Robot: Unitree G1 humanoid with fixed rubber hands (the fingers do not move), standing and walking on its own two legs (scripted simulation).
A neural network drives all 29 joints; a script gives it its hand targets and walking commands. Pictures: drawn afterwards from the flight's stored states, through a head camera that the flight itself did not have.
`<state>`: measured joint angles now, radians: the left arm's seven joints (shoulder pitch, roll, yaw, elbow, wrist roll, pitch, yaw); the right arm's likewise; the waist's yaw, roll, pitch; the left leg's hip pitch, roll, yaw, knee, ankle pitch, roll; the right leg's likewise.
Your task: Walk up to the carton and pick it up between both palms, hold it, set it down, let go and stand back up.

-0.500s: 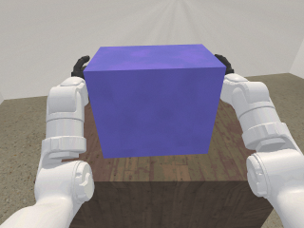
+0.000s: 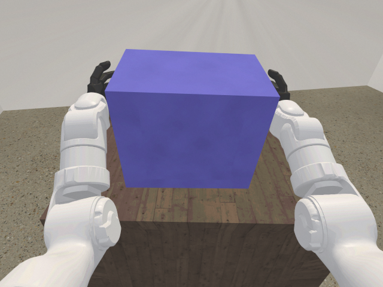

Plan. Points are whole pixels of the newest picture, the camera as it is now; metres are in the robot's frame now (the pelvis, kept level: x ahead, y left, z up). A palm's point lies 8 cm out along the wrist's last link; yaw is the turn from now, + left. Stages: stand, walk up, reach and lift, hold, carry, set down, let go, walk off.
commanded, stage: set down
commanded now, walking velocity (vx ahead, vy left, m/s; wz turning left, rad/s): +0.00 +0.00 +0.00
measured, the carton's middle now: (189, 121) +0.39 +0.01 +0.23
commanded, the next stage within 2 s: none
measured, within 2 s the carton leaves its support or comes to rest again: rests again in 1.96 s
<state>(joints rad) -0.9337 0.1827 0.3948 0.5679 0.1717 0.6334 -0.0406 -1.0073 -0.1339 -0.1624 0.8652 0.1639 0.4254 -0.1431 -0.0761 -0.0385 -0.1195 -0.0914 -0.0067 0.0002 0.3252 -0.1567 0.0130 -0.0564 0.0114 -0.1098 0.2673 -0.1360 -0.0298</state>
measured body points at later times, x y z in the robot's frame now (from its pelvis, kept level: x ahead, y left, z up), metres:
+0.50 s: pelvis +0.02 +0.00 +0.00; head -0.03 +0.03 +0.45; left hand +0.42 +0.20 +0.22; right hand +0.41 -0.16 +0.20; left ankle +0.02 +0.11 -0.75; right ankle +0.01 -0.10 -0.75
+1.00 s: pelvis +0.02 +0.01 +0.00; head -0.02 +0.05 +0.45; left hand +0.43 +0.21 +0.18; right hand +0.41 -0.15 +0.16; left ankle +0.02 +0.11 -0.75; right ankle +0.01 -0.10 -0.75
